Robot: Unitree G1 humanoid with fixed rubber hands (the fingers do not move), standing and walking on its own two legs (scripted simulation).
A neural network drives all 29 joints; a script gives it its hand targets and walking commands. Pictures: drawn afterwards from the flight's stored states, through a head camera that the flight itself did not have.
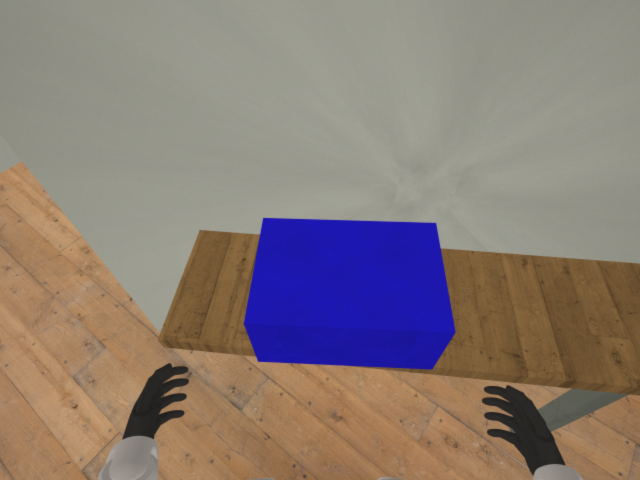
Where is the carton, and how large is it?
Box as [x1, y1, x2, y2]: [244, 218, 454, 369]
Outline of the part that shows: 263,218 244,320 244,325 258,361 431,369 454,333 454,326 435,223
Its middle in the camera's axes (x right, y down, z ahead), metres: +0.05 +0.09 +0.65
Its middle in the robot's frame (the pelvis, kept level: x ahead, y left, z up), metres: +0.42 -0.02 -0.10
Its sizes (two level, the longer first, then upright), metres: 0.293 0.197 0.146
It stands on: a table, 0.59 m high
